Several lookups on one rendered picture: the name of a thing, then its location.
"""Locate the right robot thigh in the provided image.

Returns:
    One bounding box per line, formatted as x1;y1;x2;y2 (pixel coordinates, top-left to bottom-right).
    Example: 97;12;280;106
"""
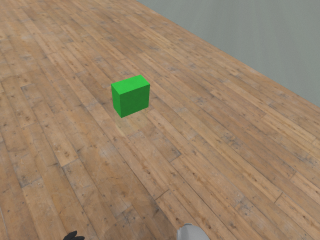
176;225;210;240

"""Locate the left robot hand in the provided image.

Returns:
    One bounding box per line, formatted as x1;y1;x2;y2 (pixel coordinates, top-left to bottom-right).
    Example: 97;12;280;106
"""
63;230;85;240

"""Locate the carton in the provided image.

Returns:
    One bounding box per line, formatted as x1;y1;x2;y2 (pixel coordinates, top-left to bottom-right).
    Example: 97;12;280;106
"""
111;74;150;118

